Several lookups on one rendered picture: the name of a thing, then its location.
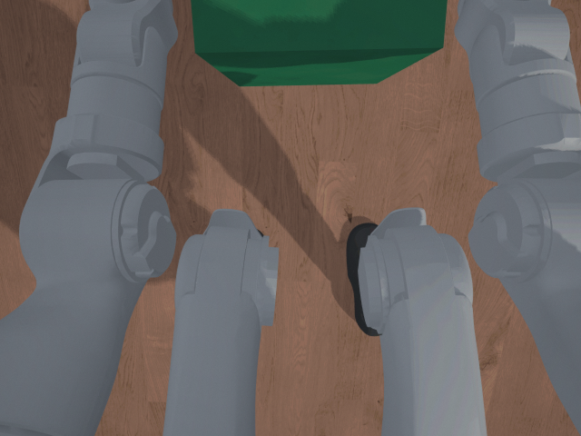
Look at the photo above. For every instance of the left robot forearm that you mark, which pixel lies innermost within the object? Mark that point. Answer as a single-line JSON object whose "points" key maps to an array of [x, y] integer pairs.
{"points": [[112, 126]]}

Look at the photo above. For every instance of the right robot foot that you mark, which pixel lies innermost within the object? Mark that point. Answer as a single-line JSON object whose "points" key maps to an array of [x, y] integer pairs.
{"points": [[357, 239]]}

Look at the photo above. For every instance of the robot left upper arm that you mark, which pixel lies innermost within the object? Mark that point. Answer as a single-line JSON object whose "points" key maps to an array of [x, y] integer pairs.
{"points": [[91, 246]]}

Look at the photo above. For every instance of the right robot forearm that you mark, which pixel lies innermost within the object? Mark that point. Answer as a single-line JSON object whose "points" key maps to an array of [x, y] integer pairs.
{"points": [[524, 83]]}

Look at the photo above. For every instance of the robot right upper arm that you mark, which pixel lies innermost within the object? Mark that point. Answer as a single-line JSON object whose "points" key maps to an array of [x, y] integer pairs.
{"points": [[527, 233]]}

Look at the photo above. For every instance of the carton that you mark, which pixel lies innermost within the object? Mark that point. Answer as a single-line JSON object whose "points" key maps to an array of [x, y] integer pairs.
{"points": [[315, 42]]}

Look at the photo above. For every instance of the right robot shin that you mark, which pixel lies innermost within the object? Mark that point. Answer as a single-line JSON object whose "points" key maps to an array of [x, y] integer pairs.
{"points": [[457, 260]]}

